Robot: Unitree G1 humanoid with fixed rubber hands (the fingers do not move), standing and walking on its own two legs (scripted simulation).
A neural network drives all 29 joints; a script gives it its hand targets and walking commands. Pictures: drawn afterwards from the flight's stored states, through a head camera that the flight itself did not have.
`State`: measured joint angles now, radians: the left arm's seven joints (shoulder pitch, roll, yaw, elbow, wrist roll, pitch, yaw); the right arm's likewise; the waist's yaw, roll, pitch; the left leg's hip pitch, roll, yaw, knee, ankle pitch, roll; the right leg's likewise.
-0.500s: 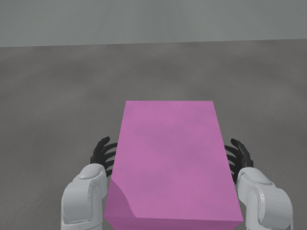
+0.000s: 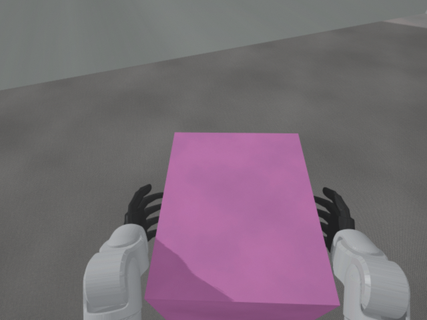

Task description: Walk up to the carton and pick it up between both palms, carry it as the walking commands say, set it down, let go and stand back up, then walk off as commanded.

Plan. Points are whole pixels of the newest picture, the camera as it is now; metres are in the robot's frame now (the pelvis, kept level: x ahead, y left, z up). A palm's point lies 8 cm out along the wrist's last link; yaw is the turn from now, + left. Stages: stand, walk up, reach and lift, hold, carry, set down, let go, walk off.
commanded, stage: carry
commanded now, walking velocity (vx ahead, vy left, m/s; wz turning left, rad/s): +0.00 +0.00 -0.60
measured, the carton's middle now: (234, 230) +0.30 +0.00 +0.02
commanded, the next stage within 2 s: none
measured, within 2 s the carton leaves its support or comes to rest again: neither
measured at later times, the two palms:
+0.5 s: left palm (164, 242) +0.24 +0.11 +0.08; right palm (391, 293) +0.17 -0.20 +0.10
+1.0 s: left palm (275, 282) +0.19 -0.05 +0.09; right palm out of the picture -0.01 -0.31 +0.08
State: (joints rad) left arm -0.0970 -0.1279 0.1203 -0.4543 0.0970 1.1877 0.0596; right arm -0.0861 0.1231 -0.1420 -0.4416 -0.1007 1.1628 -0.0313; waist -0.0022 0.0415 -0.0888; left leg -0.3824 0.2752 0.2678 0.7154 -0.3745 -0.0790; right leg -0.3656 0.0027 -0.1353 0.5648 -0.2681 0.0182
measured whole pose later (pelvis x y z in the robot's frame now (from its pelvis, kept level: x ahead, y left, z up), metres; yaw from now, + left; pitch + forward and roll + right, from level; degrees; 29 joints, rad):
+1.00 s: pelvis -0.11 -0.03 +0.01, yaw -34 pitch +5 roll +0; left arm -0.07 -0.13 0.11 -0.45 0.10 1.16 0.05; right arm -0.06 0.13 -0.14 -0.46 -0.08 1.16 -0.05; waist -0.04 0.02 -0.05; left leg -0.59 0.11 0.08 1.06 -0.46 -0.13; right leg -0.42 0.04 -0.03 0.60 -0.26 -0.07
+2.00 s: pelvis +0.16 -0.06 +0.02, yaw -42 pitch +3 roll +1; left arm -0.06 -0.13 0.14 -0.46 0.10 1.20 0.05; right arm -0.08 0.13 -0.12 -0.43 -0.09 1.18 -0.05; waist -0.01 -0.03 -0.01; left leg -0.33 0.03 0.26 0.46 -0.19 0.07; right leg -0.41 -0.14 -0.05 1.07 -0.45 0.02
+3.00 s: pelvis +0.72 -0.27 +0.03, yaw -41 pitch +3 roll +0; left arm -0.06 -0.13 0.11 -0.48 0.12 1.19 0.05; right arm -0.08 0.13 -0.14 -0.45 -0.08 1.18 -0.04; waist -0.03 -0.01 -0.04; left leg -0.15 -0.02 0.27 0.27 -0.20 0.09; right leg -0.53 -0.12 -0.15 0.89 -0.31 0.00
